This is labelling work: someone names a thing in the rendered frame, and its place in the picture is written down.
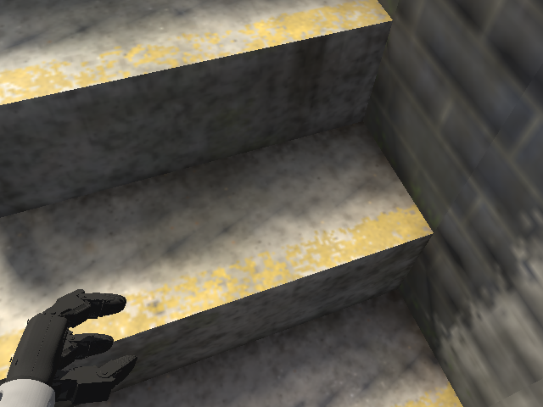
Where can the left robot hand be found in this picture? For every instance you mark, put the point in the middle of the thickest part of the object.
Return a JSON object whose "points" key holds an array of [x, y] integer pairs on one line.
{"points": [[47, 346]]}

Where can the left robot forearm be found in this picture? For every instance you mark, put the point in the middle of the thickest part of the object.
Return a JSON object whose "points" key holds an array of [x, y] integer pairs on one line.
{"points": [[26, 393]]}

